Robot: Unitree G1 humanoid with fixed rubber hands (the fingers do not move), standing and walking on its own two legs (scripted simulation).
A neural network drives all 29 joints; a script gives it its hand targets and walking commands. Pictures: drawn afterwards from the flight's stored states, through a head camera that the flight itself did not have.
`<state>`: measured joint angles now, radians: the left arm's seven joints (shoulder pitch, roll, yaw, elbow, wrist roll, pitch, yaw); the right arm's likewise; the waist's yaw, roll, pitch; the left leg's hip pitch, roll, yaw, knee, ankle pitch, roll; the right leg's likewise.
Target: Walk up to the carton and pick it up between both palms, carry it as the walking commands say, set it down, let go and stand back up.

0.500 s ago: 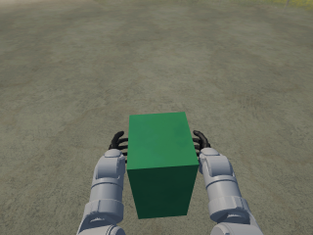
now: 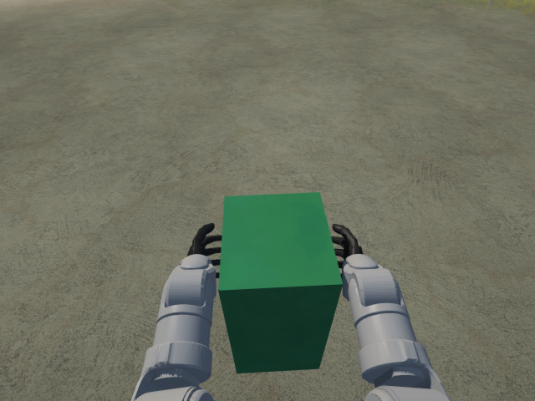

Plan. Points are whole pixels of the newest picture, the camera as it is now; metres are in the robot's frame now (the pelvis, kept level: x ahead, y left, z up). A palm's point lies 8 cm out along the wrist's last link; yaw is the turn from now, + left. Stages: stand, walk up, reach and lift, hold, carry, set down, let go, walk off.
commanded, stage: hold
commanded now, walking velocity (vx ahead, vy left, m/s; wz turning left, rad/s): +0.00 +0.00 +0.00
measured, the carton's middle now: (275, 289) +0.31 +0.00 -0.02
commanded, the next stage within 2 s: carry in 0.50 s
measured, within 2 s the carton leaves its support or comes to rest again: neither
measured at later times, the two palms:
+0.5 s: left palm (200, 267) +0.30 +0.12 +0.06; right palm (355, 265) +0.30 -0.12 +0.06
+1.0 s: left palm (110, 325) +0.20 +0.23 +0.07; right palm (294, 308) +0.22 -0.02 +0.07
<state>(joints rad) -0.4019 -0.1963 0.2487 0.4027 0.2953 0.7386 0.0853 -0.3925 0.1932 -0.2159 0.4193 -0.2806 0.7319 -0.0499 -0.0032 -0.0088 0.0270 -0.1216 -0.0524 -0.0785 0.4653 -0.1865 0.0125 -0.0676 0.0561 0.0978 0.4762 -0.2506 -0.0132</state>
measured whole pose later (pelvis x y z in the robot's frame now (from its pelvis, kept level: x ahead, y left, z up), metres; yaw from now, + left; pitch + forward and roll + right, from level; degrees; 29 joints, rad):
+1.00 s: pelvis -0.07 +0.07 -0.01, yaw +4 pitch +5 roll -1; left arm -0.21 -0.14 0.02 -0.32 0.01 1.09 0.24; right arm -0.17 0.14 0.02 -0.34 -0.05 1.10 -0.22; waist 0.04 0.01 -0.02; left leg -0.51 0.00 0.06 0.59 -0.17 0.05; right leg -0.52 -0.03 -0.10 0.96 -0.53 0.01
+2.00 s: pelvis -0.44 +0.23 +0.00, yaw +3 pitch +3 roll +4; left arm -0.19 -0.14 0.02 -0.33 0.03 1.15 0.21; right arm -0.18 0.14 0.03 -0.38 -0.03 1.20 -0.27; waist -0.03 0.01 -0.04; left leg -0.52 0.01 -0.01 1.09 -0.41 -0.09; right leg -0.43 -0.14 -0.08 0.52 -0.14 -0.01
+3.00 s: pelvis -0.84 +0.46 -0.01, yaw +3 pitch +3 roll +0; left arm -0.15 -0.13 -0.01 -0.34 0.03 1.16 0.23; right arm -0.12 0.13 0.05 -0.34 -0.03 1.16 -0.23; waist 0.02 -0.05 -0.02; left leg -0.37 0.01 0.02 0.58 -0.26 0.01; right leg -0.65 -0.08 -0.02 1.05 -0.49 0.03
